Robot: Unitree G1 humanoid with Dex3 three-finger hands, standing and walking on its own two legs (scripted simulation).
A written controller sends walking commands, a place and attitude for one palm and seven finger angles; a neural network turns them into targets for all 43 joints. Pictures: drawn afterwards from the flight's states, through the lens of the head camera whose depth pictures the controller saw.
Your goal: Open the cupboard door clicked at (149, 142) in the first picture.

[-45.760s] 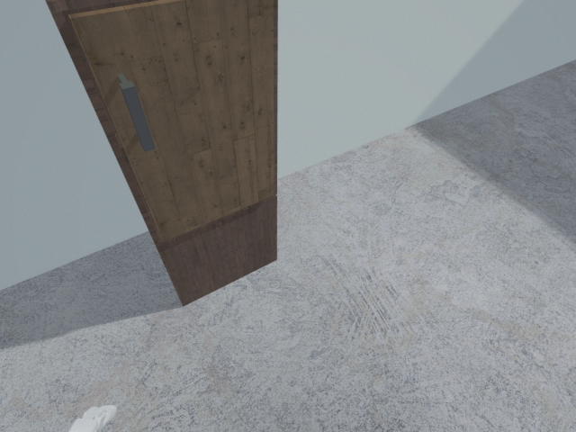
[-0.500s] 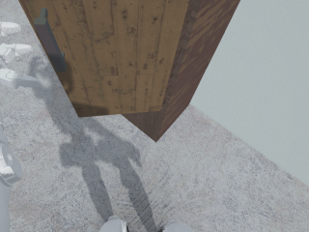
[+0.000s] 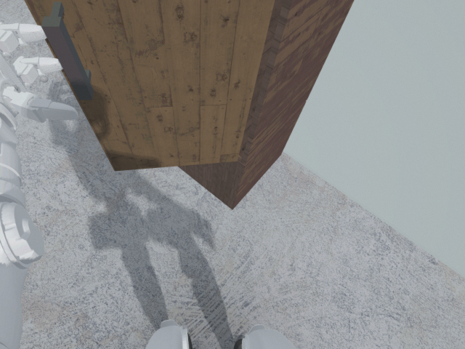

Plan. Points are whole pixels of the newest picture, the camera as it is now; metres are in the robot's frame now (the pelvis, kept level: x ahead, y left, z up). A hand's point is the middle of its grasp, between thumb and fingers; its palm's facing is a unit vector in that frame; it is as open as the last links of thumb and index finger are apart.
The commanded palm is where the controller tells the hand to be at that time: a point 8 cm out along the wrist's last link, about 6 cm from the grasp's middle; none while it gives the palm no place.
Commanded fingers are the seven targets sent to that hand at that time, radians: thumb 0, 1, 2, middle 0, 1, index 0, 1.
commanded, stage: slide the fingers in behind the handle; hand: left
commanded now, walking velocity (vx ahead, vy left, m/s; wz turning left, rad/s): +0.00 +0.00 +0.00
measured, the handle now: (72, 54) +0.58 +0.22 +0.12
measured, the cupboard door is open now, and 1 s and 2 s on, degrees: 48 48 48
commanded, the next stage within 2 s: close the thumb around the handle in 1.24 s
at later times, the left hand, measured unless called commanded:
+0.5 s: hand (60, 80) +0.51 +0.23 +0.12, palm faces +0.06 -1.00 +0.00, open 14.0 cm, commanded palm +0.49 +0.27 +0.12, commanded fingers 0.00 -0.50 0.30 -0.30 -1.20 -0.30 -1.20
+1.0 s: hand (81, 76) +0.53 +0.20 +0.12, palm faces +0.07 -1.00 +0.01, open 14.0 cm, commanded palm +0.50 +0.25 +0.12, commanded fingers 0.00 -0.50 0.30 -0.30 -1.20 -0.30 -1.20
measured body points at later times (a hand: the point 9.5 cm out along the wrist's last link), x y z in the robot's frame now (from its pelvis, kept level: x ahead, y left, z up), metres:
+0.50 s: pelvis +0.00 -0.01 +0.00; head +0.11 +0.01 +0.44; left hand +0.51 +0.28 +0.13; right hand -0.01 -0.28 -0.10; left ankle +0.03 +0.09 -0.69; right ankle -0.02 -0.11 -0.69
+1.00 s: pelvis +0.01 -0.01 +0.00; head +0.11 +0.01 +0.44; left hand +0.52 +0.25 +0.12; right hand -0.01 -0.27 -0.11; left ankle +0.03 +0.09 -0.69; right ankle -0.02 -0.11 -0.69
